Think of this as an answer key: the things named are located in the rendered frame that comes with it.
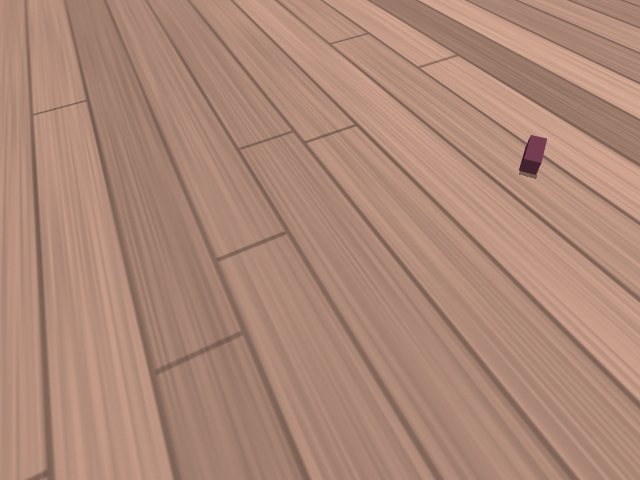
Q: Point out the carton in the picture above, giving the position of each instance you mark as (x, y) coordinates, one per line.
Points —
(533, 154)

